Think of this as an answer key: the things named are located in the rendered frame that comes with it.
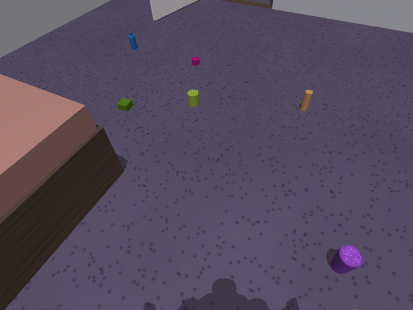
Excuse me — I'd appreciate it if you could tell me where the bed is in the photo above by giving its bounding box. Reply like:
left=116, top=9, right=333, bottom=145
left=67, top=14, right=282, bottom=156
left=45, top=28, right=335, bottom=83
left=0, top=74, right=124, bottom=310

